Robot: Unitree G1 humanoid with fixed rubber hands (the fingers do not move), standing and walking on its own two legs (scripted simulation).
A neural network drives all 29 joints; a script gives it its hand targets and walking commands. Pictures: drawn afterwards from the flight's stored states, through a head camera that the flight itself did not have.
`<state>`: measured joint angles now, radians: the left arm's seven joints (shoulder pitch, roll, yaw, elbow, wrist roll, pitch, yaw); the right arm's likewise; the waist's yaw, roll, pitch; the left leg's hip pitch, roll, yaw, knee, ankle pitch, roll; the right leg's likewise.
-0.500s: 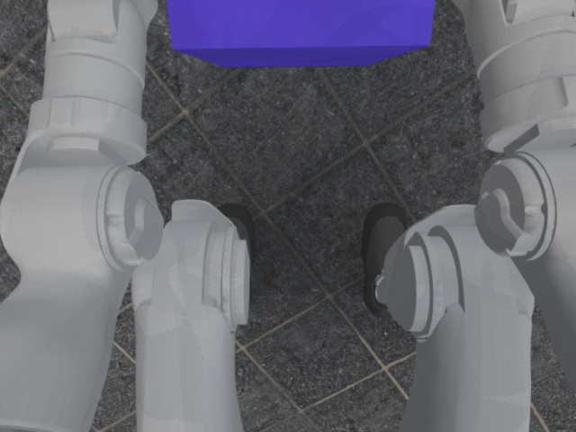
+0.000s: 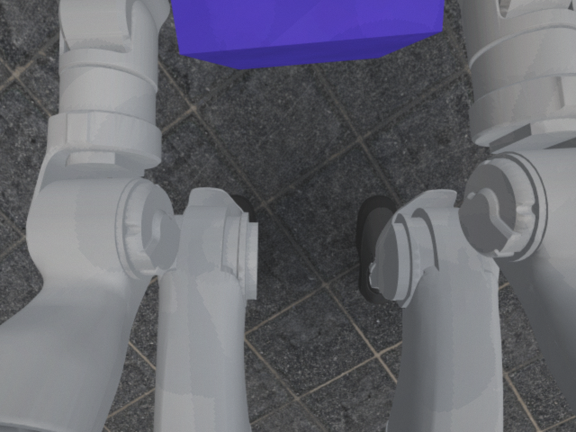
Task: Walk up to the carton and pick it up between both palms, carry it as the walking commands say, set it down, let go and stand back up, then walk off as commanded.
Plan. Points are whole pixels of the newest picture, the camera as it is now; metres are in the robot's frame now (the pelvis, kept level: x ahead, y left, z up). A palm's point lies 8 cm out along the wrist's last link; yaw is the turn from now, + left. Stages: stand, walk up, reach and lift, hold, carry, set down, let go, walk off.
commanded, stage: reach and lift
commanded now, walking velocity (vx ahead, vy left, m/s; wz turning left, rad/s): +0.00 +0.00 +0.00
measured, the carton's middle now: out of the picture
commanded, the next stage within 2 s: none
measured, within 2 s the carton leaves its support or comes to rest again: neither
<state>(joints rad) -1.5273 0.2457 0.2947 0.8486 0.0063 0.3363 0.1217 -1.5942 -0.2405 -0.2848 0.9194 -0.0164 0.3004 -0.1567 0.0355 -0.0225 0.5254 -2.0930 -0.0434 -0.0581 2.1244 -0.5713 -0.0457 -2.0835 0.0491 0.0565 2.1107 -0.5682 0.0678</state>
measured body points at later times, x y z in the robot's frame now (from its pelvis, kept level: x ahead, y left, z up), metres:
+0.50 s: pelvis +0.00 -0.01 +0.04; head +0.38 +0.01 +0.27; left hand +0.56 +0.17 -0.11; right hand +0.59 -0.12 -0.10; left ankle +0.12 +0.13 -0.37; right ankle +0.13 -0.14 -0.37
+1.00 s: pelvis -0.02 -0.01 +0.08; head +0.34 +0.02 +0.34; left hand +0.55 +0.17 -0.04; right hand +0.57 -0.12 -0.03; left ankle +0.12 +0.13 -0.37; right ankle +0.13 -0.14 -0.37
